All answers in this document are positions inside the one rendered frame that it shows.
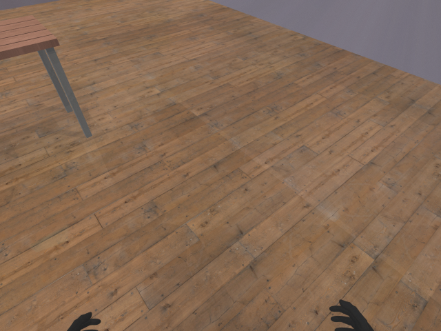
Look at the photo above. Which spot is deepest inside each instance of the table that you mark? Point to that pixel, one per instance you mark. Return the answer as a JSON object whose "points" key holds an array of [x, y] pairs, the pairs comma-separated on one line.
{"points": [[24, 35]]}

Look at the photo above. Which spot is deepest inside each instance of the robot left hand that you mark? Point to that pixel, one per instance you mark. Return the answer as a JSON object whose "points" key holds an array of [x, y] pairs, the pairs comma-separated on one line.
{"points": [[84, 321]]}

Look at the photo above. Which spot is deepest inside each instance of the robot right hand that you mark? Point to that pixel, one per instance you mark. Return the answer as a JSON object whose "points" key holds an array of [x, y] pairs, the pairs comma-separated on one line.
{"points": [[355, 319]]}

